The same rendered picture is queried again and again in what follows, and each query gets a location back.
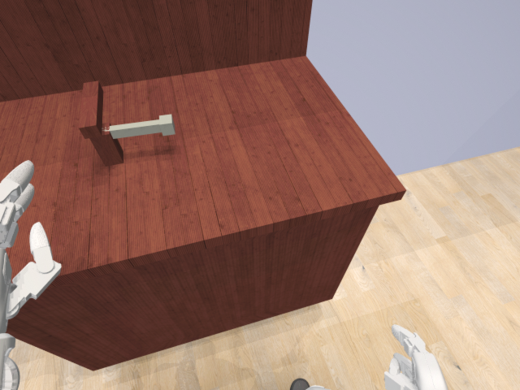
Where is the left robot hand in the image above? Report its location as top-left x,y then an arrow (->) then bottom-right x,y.
0,160 -> 61,334

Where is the right robot hand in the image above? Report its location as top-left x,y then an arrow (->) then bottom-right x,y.
384,324 -> 448,390

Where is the robot left forearm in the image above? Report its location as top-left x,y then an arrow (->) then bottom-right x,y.
0,333 -> 20,390

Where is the tap lever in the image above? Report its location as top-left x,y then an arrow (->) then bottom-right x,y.
102,115 -> 176,139

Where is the counter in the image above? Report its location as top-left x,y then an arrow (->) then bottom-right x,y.
0,0 -> 406,371

